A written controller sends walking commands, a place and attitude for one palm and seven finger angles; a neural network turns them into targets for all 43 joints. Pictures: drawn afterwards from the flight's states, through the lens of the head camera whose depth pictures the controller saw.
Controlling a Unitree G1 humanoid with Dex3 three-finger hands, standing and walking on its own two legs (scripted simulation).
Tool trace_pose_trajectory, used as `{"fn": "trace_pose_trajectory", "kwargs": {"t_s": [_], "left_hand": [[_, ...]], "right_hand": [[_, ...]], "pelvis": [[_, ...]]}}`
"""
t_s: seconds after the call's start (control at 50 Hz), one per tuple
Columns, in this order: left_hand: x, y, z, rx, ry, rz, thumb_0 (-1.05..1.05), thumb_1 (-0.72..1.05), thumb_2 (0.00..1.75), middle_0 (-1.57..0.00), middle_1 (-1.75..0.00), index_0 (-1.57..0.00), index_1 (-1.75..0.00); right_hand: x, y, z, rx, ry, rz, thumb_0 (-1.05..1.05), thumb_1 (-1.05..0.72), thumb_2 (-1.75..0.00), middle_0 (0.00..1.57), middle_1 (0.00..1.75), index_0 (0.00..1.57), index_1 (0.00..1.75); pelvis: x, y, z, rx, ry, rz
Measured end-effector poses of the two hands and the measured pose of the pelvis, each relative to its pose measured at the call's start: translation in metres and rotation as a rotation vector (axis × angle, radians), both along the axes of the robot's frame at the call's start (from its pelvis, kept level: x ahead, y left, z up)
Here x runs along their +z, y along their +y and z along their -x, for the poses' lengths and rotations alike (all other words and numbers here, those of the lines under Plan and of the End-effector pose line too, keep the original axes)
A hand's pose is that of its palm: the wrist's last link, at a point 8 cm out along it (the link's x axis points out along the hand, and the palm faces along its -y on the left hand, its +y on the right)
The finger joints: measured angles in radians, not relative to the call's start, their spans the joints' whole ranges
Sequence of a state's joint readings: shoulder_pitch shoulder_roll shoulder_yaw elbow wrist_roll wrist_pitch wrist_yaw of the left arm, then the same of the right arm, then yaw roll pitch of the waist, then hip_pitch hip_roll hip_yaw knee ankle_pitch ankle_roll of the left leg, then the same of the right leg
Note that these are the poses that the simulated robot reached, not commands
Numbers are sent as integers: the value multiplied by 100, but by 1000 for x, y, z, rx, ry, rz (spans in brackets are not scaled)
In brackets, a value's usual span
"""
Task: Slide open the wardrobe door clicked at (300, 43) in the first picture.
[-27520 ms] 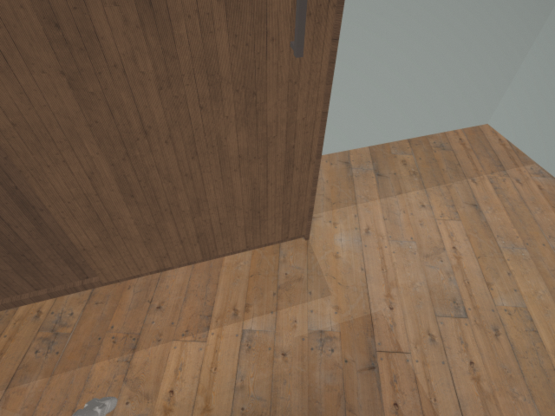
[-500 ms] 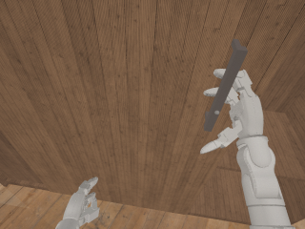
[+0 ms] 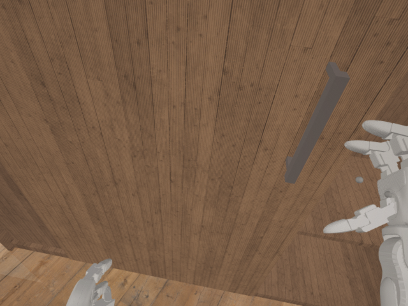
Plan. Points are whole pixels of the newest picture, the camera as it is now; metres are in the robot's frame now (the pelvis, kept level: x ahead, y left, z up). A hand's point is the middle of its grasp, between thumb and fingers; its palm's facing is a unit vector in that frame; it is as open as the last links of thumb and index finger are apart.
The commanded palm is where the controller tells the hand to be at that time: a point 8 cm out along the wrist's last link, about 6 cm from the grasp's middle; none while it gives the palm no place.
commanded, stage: slip the hand off the handle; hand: right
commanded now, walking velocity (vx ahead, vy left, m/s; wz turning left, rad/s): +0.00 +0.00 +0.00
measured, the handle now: (308, 129) +0.36 -0.14 +0.23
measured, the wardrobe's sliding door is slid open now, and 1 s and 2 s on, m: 0.52 0.52 0.52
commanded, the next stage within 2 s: draw the hand back to the body in 0.62 s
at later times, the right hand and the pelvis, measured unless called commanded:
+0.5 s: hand (376, 245) +0.17 -0.18 +0.21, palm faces +0.04 +0.98 -0.18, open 14.7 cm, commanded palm +0.14 -0.22 +0.20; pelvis -0.01 -0.02 -0.01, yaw -3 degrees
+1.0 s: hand (385, 253) +0.16 -0.19 +0.20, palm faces +0.14 +0.98 -0.14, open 14.7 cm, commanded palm +0.13 -0.24 +0.20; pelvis -0.01 -0.01 -0.01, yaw -4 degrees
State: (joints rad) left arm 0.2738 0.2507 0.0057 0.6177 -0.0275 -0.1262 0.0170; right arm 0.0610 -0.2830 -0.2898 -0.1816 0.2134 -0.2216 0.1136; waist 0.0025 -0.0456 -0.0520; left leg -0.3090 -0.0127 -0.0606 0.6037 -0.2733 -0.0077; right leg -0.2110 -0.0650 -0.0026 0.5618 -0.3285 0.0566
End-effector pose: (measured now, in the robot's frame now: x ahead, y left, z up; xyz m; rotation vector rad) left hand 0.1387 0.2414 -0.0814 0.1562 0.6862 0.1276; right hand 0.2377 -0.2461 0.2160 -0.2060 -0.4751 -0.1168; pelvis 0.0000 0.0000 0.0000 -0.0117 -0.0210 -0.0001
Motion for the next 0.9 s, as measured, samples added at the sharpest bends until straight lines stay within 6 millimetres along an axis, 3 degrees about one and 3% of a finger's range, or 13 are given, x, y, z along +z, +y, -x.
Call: {"fn": "trace_pose_trajectory", "kwargs": {"t_s": [0.06,0.12,0.3,0.48,0.64,0.76,0.9], "left_hand": [[2,0,-6,-48,-14,-35,1,91,90,-20,-30,-20,-29],[7,-6,-17,-88,-53,-60,1,91,90,-20,-30,-20,-29],[32,-54,-52,-171,-242,-1,1,91,90,-20,-30,-20,-29],[36,-88,-56,-260,-263,54,1,91,90,-20,-30,-21,-30],[25,-84,-48,-275,-220,25,1,90,90,-20,-30,-21,-30],[20,-73,-41,-242,-214,17,1,91,90,-20,-30,-21,-30],[19,-63,-42,-167,-218,51,2,91,90,-20,-30,-20,-30]], "right_hand": [[-1,-10,28,-2,-8,12,-2,55,-20,30,115,24,111],[-5,-6,46,47,-11,3,-2,56,-19,27,115,24,113],[-7,15,55,145,-6,4,-2,56,-19,26,115,26,115],[-5,15,88,121,-9,3,-2,55,-19,26,115,26,115],[-7,18,110,112,-12,12,-2,56,-19,25,115,26,115],[-7,28,103,131,-25,22,-1,56,-19,25,115,26,115],[-15,15,96,42,202,-8,-2,55,-19,26,115,26,115]], "pelvis": [[-1,-1,4,-28,-13,-9],[-1,-4,9,-53,-27,-17],[-3,-14,18,-57,-40,-9],[-6,-22,14,-53,-48,-12],[-10,-25,16,-69,-49,-18],[-13,-23,17,-67,-43,-13],[-9,-19,12,-56,-41,-11]]}}
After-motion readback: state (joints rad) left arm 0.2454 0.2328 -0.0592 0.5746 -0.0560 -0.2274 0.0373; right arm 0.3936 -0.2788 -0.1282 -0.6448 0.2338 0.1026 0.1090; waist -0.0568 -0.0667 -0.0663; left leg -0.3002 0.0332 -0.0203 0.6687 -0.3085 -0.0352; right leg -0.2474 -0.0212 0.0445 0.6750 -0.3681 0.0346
